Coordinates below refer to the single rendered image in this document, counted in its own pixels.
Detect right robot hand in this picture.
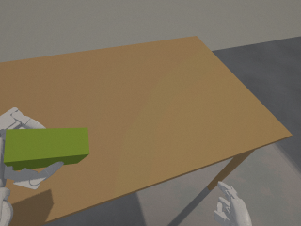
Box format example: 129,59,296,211
214,181,252,226

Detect left robot hand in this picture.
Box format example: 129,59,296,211
0,107,64,190

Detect table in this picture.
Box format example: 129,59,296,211
0,36,292,226

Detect sponge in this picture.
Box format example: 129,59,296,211
3,127,89,171

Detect robot left forearm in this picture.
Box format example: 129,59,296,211
0,187,13,226

